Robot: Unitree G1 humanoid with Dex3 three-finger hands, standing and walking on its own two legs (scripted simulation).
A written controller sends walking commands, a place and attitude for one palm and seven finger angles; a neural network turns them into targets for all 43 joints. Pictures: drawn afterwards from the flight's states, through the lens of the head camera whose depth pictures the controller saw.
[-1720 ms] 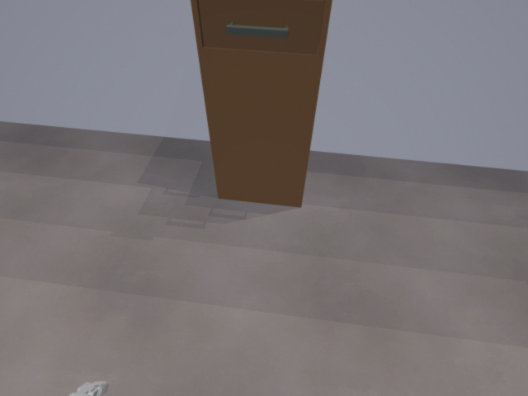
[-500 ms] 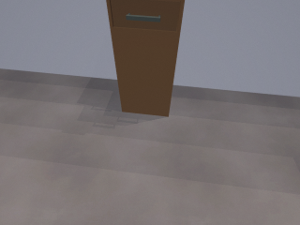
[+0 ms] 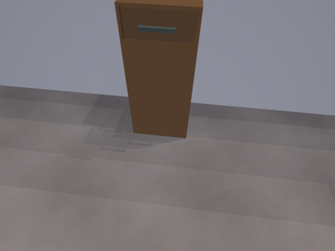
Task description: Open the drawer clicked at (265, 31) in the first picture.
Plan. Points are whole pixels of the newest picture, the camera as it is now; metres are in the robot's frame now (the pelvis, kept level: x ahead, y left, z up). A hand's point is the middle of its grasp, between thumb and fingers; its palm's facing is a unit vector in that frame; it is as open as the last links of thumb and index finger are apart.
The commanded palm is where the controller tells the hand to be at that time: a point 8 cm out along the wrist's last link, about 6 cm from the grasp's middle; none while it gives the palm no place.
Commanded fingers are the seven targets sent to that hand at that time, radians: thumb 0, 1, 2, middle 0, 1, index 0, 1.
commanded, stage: walk to a spot facing it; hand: left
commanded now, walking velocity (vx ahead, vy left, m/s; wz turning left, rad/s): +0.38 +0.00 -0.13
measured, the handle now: (157, 28) +1.11 +0.12 +0.09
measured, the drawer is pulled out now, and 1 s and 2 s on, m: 0.00 0.00 0.00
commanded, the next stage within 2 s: take the last steps up to it in 0.42 s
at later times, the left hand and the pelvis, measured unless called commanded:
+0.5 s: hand (128, 214) +0.28 +0.14 -0.18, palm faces -0.04 -0.98 -0.21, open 7.4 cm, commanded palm none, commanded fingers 0.00 0.90 0.90 -0.20 -0.30 -0.20 -0.30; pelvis +0.17 -0.04 -0.02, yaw -4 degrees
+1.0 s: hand (121, 197) +0.33 +0.18 -0.19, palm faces +0.00 -0.99 -0.13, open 7.4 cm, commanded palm none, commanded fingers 0.00 0.90 0.90 -0.20 -0.30 -0.20 -0.30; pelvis +0.36 +0.01 +0.00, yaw -4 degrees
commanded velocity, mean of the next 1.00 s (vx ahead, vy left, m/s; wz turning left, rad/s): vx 0.30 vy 0.00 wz -0.04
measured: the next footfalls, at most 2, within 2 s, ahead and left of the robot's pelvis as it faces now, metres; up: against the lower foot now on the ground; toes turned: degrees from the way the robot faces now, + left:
right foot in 0.40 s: +0.26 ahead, -0.14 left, +0.00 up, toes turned -12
left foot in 0.84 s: +0.43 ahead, +0.08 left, +0.00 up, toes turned +7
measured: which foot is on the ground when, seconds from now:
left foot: down 0.00-0.42, up 0.44-0.82, down 0.84-1.00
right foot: down 0.00-0.16, up 0.18-0.38, down 0.40-0.84, up 0.86-1.00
